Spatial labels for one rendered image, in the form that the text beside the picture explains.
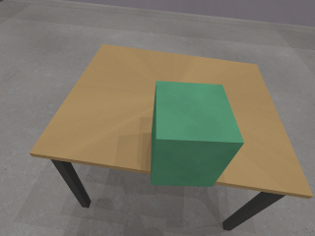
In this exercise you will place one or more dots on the table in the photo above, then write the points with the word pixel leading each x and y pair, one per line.
pixel 107 118

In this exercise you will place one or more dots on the carton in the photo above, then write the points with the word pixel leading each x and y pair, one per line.
pixel 194 134

